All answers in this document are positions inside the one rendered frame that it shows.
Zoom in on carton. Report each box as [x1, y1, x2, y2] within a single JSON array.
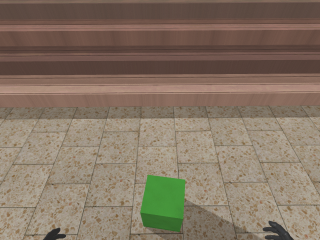
[[140, 175, 186, 232]]

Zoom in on left robot hand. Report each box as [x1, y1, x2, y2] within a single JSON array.
[[43, 227, 66, 240]]

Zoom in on right robot hand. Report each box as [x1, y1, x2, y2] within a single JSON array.
[[262, 221, 294, 240]]

